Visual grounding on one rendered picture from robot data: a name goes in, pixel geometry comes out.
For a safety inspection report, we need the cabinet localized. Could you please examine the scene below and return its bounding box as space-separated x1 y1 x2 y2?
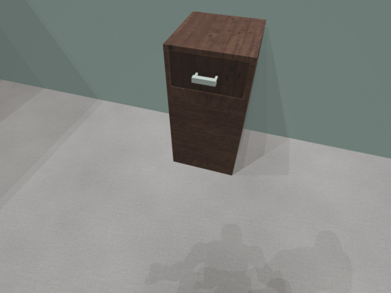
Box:
163 12 266 175

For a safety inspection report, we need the handle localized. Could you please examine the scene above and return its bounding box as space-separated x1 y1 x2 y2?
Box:
191 73 218 87

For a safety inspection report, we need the drawer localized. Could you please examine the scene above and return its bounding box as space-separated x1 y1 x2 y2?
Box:
169 49 251 98

